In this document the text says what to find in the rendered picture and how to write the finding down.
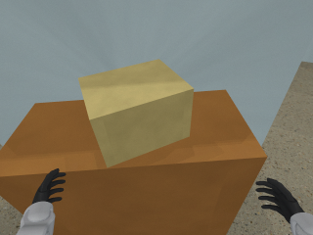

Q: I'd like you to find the left robot hand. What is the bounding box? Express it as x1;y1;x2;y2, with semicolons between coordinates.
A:
32;168;66;204

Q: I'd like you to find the carton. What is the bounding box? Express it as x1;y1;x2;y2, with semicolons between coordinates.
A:
78;59;194;167

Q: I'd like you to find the pedestal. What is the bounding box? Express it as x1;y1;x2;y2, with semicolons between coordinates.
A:
0;89;268;235

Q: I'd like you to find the right robot forearm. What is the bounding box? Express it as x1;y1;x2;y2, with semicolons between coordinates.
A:
290;212;313;235

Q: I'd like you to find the left robot forearm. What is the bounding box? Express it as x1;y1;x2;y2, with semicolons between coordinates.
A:
16;201;56;235

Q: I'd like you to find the right robot hand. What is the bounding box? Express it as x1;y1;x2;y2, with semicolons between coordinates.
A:
255;177;304;224

